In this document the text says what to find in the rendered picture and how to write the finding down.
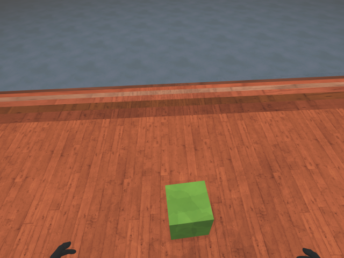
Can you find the left robot hand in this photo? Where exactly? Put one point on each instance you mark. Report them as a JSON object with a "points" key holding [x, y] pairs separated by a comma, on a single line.
{"points": [[62, 250]]}

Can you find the carton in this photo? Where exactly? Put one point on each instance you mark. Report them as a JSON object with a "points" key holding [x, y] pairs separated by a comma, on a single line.
{"points": [[189, 210]]}

